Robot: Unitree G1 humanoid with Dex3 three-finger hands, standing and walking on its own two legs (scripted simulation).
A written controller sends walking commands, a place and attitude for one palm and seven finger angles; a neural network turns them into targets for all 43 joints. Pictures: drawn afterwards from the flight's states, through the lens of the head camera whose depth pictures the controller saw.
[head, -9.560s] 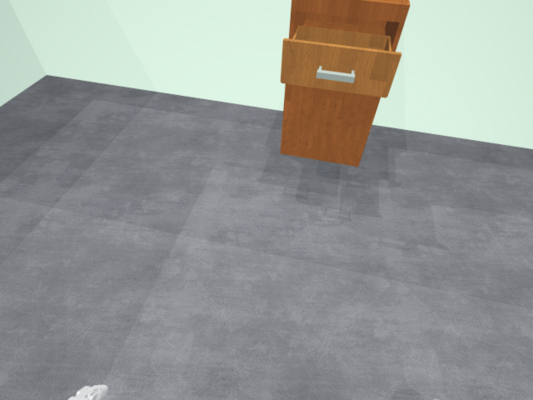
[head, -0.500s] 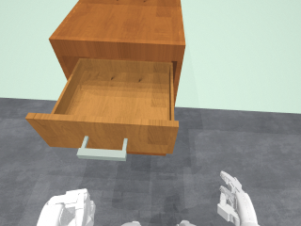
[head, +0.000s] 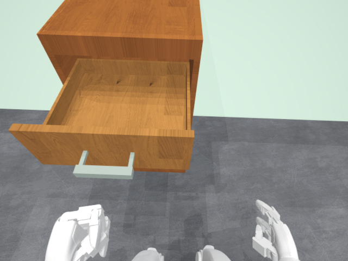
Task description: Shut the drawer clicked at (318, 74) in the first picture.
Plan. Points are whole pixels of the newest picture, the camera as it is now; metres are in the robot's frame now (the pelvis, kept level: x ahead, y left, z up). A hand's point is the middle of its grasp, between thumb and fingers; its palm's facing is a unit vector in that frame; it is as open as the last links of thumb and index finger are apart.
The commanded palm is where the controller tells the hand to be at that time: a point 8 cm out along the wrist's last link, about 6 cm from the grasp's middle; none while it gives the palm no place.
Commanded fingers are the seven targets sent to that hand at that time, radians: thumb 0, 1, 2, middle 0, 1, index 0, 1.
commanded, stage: bring the fist close to the handle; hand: left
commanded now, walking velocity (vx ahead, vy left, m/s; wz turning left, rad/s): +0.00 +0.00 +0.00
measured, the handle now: (106, 163) +0.34 +0.19 +0.01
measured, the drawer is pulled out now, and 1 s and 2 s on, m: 0.28 0.28 0.25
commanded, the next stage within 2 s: push the drawer shut in 0.98 s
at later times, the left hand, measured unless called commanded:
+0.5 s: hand (116, 223) +0.20 +0.14 +0.01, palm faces +0.01 -1.00 -0.03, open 3.3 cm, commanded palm +0.18 +0.20 +0.01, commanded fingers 0.00 0.90 0.90 -1.40 -1.60 -1.40 -1.60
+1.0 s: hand (117, 223) +0.20 +0.14 +0.00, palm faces +0.01 -1.00 -0.01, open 3.3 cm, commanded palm +0.18 +0.19 +0.01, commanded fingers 0.00 0.90 0.90 -1.40 -1.60 -1.40 -1.60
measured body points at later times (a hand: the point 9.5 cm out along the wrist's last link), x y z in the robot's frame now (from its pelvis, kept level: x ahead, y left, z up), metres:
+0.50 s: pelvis +0.00 -0.01 -0.02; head +0.09 +0.00 +0.42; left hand +0.20 +0.19 +0.02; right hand +0.19 -0.24 -0.10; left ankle -0.01 +0.08 -0.65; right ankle +0.03 -0.08 -0.65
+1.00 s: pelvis -0.01 +0.00 -0.03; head +0.08 +0.01 +0.41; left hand +0.20 +0.19 +0.01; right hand +0.19 -0.22 -0.11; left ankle -0.01 +0.08 -0.65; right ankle +0.03 -0.08 -0.65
